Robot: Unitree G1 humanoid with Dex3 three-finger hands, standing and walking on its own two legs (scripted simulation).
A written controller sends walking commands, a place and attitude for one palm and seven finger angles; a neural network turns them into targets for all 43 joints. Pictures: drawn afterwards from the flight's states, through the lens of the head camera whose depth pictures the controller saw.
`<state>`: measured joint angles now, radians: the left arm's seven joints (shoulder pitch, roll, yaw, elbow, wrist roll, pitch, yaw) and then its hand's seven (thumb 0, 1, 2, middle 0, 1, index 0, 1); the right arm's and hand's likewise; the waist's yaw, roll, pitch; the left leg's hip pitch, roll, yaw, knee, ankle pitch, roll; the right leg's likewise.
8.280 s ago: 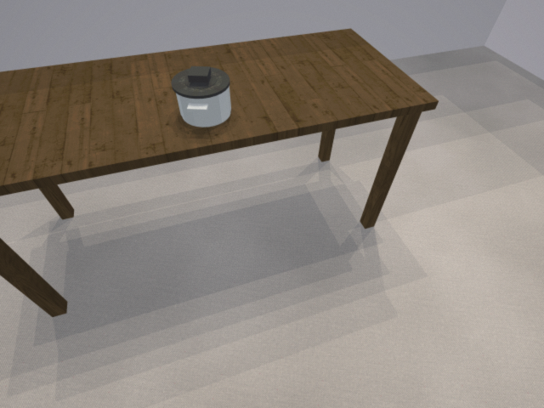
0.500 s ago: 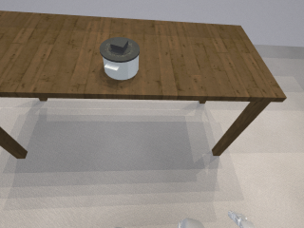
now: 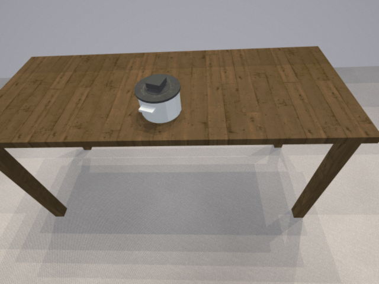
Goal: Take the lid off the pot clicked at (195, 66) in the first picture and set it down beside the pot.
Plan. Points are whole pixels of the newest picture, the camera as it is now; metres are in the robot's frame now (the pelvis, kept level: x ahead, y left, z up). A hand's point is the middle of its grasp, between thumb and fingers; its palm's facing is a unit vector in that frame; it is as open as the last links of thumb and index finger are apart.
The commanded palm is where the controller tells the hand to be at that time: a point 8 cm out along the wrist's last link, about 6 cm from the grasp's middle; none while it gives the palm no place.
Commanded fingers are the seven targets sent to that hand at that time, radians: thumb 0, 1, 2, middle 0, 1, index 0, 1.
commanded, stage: take the last steps up to it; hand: left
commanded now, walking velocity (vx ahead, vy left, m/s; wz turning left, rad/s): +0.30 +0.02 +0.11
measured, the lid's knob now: (156, 82) +0.72 +0.14 +0.03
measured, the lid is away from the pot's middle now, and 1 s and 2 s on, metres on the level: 0.00 0.00 0.00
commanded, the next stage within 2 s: come to a stop and stand still in 0.52 s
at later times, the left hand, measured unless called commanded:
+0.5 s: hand out of the picture +0.05 +0.24 -0.19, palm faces +0.13 -0.98 -0.16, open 7.4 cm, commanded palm none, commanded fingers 0.00 0.90 0.90 -0.20 -0.30 -0.20 -0.30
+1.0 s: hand (113, 233) +0.29 +0.25 -0.18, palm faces +0.05 -0.98 -0.20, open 7.3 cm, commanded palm none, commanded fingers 0.00 0.90 0.90 -0.20 -0.30 -0.20 -0.30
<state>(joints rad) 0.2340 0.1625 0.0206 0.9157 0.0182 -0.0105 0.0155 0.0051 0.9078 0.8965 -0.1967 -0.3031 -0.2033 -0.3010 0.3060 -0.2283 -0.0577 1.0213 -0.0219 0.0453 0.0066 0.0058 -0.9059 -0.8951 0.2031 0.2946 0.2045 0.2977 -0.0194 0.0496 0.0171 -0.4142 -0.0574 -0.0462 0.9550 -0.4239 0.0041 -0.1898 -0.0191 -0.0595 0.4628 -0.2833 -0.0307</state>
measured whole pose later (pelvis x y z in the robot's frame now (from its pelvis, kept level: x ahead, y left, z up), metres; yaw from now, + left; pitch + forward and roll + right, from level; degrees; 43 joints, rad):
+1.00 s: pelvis +0.20 +0.08 -0.02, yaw +3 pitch -1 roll +0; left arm 0.12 0.14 0.03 0.98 0.03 0.01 0.04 0.00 0.91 0.90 -0.20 -0.30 -0.20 -0.30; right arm 0.24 -0.14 -0.05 1.07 0.01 0.03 -0.04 0.00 -0.91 -0.90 0.20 0.29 0.20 0.30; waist -0.03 0.01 0.11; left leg -0.27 -0.02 0.02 0.81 -0.57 -0.03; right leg -0.38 -0.06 -0.07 0.56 -0.16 -0.01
